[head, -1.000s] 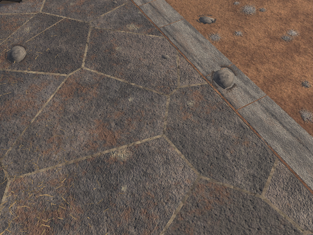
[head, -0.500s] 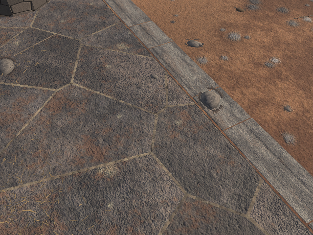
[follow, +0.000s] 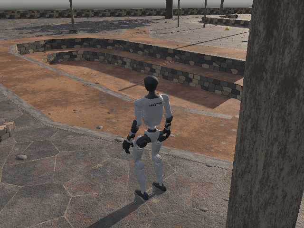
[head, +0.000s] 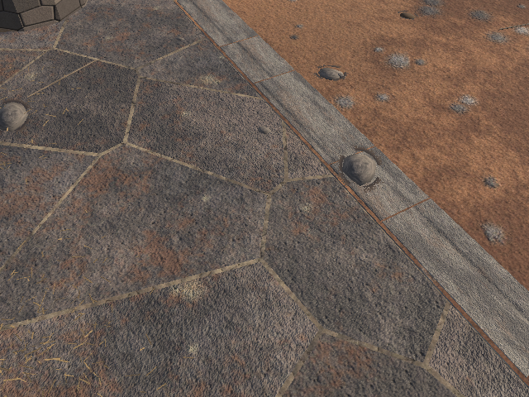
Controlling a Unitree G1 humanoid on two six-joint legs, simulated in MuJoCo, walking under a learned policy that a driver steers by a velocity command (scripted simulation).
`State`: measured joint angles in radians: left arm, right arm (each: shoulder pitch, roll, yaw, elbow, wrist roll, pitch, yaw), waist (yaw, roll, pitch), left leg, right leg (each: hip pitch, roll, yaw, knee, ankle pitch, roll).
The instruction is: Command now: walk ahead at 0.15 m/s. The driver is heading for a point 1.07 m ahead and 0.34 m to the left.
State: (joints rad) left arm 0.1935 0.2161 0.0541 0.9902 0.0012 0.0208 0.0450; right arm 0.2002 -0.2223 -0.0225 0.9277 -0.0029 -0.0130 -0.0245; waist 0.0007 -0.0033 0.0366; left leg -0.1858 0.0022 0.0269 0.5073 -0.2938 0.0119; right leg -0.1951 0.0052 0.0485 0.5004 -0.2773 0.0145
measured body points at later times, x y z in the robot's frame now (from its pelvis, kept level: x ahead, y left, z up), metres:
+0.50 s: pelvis +0.16 -0.07 +0.00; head +0.16 -0.08 +0.45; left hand +0.10 +0.18 -0.14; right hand +0.32 -0.31 -0.12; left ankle +0.19 +0.07 -0.64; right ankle +0.07 -0.16 -0.74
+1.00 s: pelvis +0.54 +0.06 +0.00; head +0.56 +0.07 +0.44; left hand +0.62 +0.36 -0.07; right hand +0.66 -0.20 -0.14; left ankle +0.46 +0.03 -0.74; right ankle +0.76 -0.06 -0.65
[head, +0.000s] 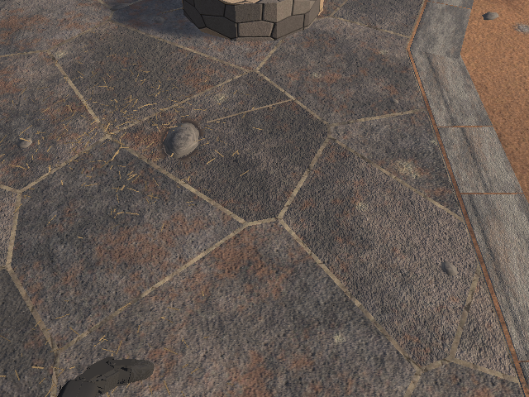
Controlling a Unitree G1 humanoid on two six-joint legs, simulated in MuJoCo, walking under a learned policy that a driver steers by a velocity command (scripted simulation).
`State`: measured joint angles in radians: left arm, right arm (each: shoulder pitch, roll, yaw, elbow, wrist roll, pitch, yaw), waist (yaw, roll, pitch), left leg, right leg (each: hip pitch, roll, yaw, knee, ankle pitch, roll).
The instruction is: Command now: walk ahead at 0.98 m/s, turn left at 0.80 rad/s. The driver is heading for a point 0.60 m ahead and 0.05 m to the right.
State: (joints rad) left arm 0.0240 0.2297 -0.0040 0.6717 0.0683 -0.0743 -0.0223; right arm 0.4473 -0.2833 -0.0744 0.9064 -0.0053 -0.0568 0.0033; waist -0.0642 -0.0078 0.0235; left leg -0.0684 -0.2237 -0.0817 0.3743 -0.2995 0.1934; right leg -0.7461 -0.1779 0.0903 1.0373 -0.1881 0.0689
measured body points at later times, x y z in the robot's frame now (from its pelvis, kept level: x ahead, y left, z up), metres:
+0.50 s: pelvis +0.46 -0.03 +0.01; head +0.49 -0.02 +0.45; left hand +0.33 +0.21 -0.12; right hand +0.74 -0.20 -0.06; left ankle +0.62 +0.12 -0.68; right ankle +0.37 -0.15 -0.73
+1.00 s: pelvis +0.72 +0.02 +0.00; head +0.73 +0.03 +0.45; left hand +0.82 +0.30 -0.11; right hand +0.85 -0.22 -0.12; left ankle +0.73 +0.11 -0.73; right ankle +0.80 -0.12 -0.73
